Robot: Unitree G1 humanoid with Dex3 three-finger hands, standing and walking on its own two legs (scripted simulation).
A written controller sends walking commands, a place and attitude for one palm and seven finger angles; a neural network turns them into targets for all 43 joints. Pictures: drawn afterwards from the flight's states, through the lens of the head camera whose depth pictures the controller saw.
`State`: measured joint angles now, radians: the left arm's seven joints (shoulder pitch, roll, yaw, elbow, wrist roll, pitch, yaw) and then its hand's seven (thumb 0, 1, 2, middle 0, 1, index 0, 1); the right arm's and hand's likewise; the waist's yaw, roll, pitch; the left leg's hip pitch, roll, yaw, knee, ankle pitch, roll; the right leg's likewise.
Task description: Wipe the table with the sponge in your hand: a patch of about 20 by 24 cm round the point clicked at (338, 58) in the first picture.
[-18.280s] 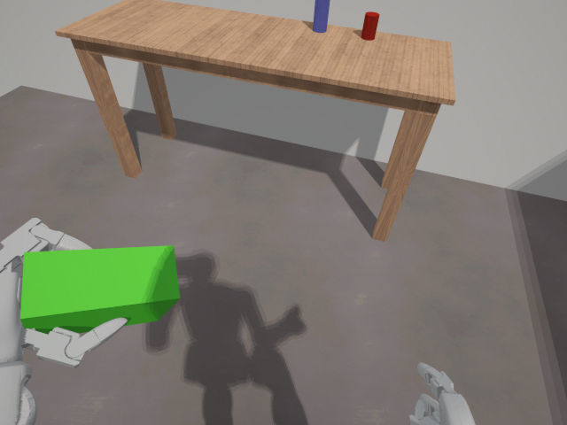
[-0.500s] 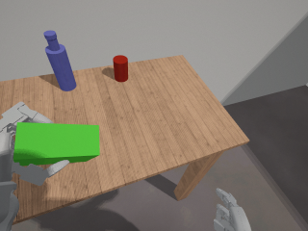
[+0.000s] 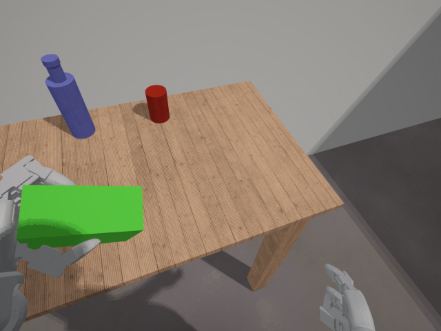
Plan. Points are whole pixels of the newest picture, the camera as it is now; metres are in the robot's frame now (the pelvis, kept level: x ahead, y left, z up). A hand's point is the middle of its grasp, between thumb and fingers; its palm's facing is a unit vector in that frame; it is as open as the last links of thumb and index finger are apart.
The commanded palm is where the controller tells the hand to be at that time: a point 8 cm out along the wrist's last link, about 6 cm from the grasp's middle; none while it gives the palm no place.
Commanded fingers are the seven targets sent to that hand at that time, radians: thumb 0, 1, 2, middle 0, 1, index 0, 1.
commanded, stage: come to a stop and stand still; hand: left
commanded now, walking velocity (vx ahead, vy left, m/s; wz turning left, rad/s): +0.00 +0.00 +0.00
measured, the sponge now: (101, 217) +0.24 +0.20 +0.13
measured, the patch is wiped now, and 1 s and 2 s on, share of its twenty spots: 0.00 0.00 0.00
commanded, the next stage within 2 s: look again from close up in 0.34 s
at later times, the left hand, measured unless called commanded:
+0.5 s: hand (61, 215) +0.22 +0.24 +0.16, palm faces +0.35 -0.86 -0.38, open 10.1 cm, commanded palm +0.16 +0.27 +0.17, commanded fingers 0.00 0.10 1.30 -1.20 -1.60 -1.20 -1.60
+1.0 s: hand (49, 208) +0.23 +0.25 +0.16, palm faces +0.36 -0.86 -0.37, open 10.1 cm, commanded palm +0.17 +0.29 +0.17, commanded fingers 0.00 0.10 1.30 -1.20 -1.60 -1.20 -1.60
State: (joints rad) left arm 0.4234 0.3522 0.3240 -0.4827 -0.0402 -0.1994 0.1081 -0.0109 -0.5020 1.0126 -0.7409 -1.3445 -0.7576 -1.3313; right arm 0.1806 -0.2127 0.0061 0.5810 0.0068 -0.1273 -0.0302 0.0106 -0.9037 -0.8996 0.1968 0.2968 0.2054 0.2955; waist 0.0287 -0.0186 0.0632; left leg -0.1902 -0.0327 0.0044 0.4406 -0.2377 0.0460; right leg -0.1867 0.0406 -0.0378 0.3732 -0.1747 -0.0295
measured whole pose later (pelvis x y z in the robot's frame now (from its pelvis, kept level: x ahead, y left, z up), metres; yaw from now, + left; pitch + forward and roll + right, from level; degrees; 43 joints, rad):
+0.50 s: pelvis +0.00 +0.00 +0.00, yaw +0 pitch +0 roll -1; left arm 0.44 0.37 0.33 -0.48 -0.05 -0.18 0.11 -0.01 -0.50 1.01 -0.74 -1.34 -0.76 -1.33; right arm 0.21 -0.21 0.01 0.60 0.01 -0.12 -0.03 0.01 -0.90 -0.90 0.20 0.30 0.21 0.30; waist 0.01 -0.01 0.04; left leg -0.20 -0.02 0.01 0.42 -0.23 0.04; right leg -0.19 0.05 -0.03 0.34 -0.15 -0.04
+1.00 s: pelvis +0.01 +0.01 +0.00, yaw +0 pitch +0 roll -1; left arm 0.42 0.38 0.35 -0.47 -0.05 -0.18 0.10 -0.01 -0.50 1.01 -0.74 -1.34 -0.76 -1.33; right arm 0.19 -0.18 0.02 0.57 0.01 -0.11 -0.03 0.01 -0.90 -0.90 0.20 0.30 0.21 0.30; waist 0.02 -0.04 0.05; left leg -0.17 -0.05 0.02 0.39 -0.22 0.05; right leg -0.19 0.02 -0.02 0.37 -0.18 -0.02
